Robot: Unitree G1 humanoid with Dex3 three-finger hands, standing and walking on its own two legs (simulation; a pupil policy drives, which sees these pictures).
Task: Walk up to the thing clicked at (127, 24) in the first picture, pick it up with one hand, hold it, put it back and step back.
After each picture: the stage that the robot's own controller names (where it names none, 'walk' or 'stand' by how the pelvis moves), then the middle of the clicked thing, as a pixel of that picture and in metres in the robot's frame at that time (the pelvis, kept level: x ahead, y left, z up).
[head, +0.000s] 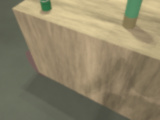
stand; (133, 4) +0.76 -0.21 +0.07
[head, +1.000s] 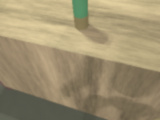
walk; (80, 3) +0.68 +0.08 +0.11
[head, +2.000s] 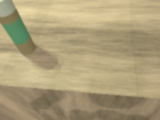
rise first; (15, 27) +0.52 +0.29 +0.10
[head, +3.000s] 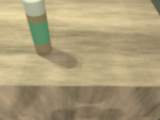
stand; (39, 28) +0.53 +0.20 +0.09
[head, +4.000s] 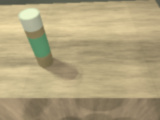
stand; (38, 41) +0.50 +0.22 +0.08
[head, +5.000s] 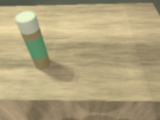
stand; (35, 43) +0.50 +0.23 +0.07
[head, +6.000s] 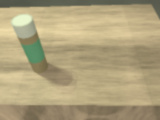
stand; (32, 47) +0.47 +0.24 +0.07
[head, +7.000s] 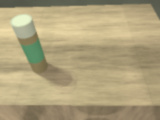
stand; (32, 47) +0.47 +0.24 +0.07
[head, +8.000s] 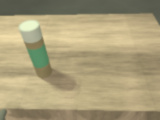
rise first; (37, 52) +0.47 +0.24 +0.07
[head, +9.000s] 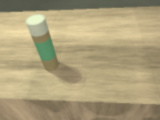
go down; (44, 45) +0.49 +0.23 +0.07
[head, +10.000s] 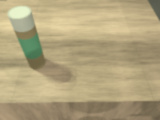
go down; (29, 42) +0.48 +0.22 +0.08
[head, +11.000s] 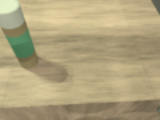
go down; (19, 39) +0.47 +0.21 +0.10
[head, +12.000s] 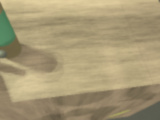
close in; out of the picture +0.47 +0.23 +0.13
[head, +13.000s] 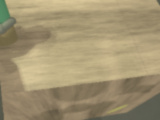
lift; out of the picture +0.54 +0.23 +0.15
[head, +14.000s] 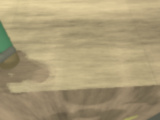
lift; out of the picture +0.44 +0.27 +0.14
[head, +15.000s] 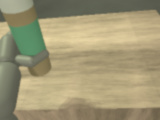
lift; (28, 35) +0.34 +0.17 +0.27
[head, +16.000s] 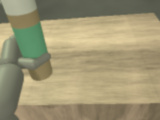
hold; (30, 38) +0.34 +0.17 +0.26
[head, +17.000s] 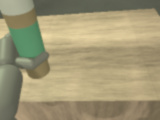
hold; (27, 37) +0.34 +0.17 +0.26
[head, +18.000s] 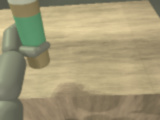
crouch; (30, 27) +0.40 +0.17 +0.23
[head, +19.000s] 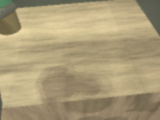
lower; out of the picture +0.49 +0.23 +0.30
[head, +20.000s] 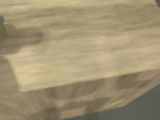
lower; out of the picture +0.54 +0.24 +0.14
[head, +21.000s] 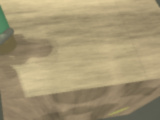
lower; out of the picture +0.51 +0.24 +0.14
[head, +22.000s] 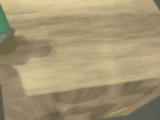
lower; out of the picture +0.51 +0.24 +0.14
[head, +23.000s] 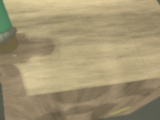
lower; out of the picture +0.51 +0.24 +0.14
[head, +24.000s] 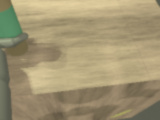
open; (4, 19) +0.50 +0.22 +0.13
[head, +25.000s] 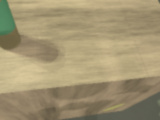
rise; out of the picture +0.49 +0.22 +0.14
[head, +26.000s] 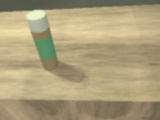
sink last; (44, 43) +0.48 +0.22 +0.11
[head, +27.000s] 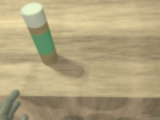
stand; (42, 38) +0.48 +0.21 +0.09
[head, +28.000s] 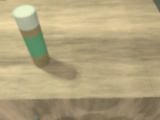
stand; (34, 40) +0.48 +0.22 +0.09
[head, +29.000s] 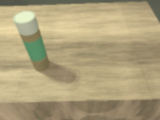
stand; (34, 45) +0.48 +0.23 +0.08
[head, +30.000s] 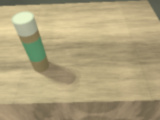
stand; (33, 45) +0.47 +0.23 +0.08
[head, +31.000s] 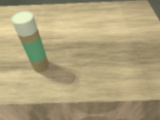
stand; (33, 45) +0.47 +0.23 +0.08
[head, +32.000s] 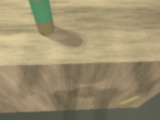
walk; (40, 5) +0.58 +0.19 +0.09
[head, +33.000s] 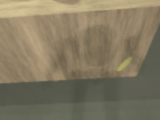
walk; out of the picture +0.93 +0.29 +0.10
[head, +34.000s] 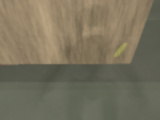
stand; out of the picture +1.22 +0.20 +0.09
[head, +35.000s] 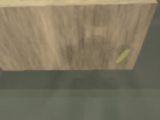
stand; out of the picture +1.18 +0.19 +0.07
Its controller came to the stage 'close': yes
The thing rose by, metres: 0.22
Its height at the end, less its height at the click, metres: +0.00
